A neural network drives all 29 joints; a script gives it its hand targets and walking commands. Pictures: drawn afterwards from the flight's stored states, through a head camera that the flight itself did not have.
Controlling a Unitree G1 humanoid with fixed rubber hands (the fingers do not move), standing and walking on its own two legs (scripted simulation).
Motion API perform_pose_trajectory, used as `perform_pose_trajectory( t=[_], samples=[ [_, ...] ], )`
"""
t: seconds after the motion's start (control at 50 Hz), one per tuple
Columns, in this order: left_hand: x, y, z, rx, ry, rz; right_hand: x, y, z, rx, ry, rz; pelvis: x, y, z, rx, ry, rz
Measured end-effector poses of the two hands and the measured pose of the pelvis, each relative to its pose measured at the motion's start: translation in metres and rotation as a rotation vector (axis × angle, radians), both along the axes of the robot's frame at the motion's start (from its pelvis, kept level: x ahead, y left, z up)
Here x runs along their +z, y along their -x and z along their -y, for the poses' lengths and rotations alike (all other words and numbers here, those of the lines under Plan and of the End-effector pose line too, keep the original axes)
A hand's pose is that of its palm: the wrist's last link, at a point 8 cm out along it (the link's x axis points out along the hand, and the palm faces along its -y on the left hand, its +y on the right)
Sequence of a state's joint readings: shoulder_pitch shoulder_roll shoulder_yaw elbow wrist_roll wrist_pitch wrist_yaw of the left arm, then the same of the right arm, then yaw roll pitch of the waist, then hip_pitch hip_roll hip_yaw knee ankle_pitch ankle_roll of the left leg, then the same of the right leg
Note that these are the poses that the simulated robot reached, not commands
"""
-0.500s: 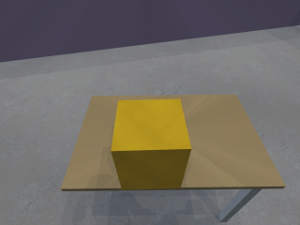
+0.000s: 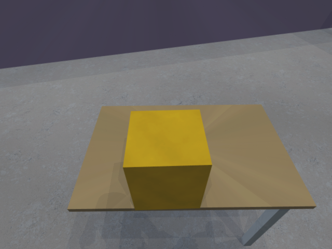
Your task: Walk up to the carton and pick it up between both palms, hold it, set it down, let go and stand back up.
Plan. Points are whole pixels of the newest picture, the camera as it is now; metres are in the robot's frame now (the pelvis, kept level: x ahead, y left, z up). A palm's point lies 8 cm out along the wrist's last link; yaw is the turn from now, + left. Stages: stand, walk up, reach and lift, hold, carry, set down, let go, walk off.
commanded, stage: stand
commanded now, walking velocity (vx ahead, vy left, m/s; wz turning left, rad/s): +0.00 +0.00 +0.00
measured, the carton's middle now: (166, 161) +0.39 +0.01 -0.05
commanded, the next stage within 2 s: none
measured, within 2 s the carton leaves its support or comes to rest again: neither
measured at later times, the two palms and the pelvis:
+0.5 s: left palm out of the picture +0.08 +0.29 -0.12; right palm out of the picture +0.03 -0.30 -0.12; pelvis +0.00 +0.00 +0.00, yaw +0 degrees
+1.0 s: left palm out of the picture +0.08 +0.29 -0.12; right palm out of the picture +0.03 -0.30 -0.12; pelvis +0.00 +0.00 +0.00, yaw +0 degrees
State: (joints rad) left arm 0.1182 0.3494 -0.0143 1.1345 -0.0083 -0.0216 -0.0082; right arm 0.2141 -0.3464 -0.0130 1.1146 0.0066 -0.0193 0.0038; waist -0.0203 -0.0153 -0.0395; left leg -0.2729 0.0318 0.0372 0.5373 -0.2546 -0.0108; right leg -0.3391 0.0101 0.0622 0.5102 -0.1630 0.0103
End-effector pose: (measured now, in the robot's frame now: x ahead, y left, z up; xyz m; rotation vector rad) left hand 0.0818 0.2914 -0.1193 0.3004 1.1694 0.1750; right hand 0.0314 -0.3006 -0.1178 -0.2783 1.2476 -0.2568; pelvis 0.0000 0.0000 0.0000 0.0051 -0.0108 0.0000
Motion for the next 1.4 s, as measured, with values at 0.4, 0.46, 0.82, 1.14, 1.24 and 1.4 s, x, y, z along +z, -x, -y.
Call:
perform_pose_trajectory(
  t=[0.4, 0.46, 0.82, 1.14, 1.24, 1.4],
  samples=[
    [-0.0002, -0.0003, 0.0, -0.003, 0.0, -0.002, -0.0001, 0.0, -0.001, 0.002, -0.001, -0.003, 0.0001, -0.0003, -0.0004, 0.0, 0.0, -0.001],
    [-0.0003, -0.0005, -0.0002, -0.004, 0.001, -0.002, -0.0001, -0.0002, -0.0014, 0.002, -0.002, -0.003, 0.0001, -0.0006, -0.0006, 0.0, 0.001, -0.001],
    [-0.0004, -0.0027, -0.0015, 0.0, 0.001, -0.01, 0.0009, -0.0027, -0.0012, -0.001, 0.001, -0.008, 0.0007, -0.0039, -0.0015, 0.0, 0.002, -0.007],
    [-0.0004, -0.0032, -0.0019, 0.0, 0.0, -0.012, 0.0011, -0.0031, -0.002, 0.0, 0.0, -0.011, 0.0009, -0.0046, -0.002, 0.0, 0.003, -0.009],
    [-0.0003, -0.0032, -0.0023, 0.003, 0.0, -0.012, 0.0012, -0.0032, -0.0017, 0.0, 0.001, -0.012, 0.001, -0.0047, -0.002, 0.0, 0.003, -0.009],
    [-0.0009, -0.0028, -0.0017, -0.004, 0.0, -0.02, 0.001, -0.0027, -0.0017, 0.0, 0.001, -0.018, 0.0011, -0.0052, -0.0021, 0.0, 0.003, -0.01]
  ],
)
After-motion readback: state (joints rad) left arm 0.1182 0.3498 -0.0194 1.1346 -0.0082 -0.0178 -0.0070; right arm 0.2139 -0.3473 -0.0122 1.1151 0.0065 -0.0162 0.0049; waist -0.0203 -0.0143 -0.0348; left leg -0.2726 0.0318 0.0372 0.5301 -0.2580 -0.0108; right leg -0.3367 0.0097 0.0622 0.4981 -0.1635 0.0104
